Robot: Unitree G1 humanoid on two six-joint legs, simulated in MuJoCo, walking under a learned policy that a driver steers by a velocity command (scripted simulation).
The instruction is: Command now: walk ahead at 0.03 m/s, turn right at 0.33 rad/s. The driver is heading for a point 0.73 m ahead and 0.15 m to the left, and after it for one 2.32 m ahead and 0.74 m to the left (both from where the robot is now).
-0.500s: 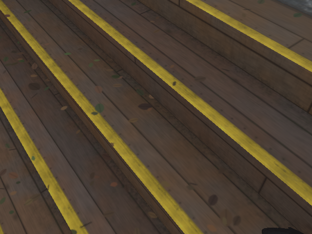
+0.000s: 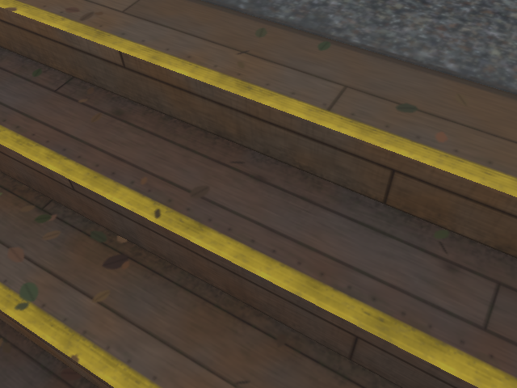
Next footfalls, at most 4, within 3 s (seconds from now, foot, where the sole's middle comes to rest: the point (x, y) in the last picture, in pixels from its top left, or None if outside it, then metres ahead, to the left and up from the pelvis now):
0.06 right None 0.00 -0.16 -0.77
1.04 right None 0.33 0.00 -0.60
1.64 left None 0.26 0.30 -0.77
2.18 right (247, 373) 0.46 0.05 -0.60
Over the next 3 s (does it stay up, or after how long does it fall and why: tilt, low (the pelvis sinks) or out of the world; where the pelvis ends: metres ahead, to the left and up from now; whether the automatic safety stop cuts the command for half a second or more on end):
stays up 0.47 0.19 0.17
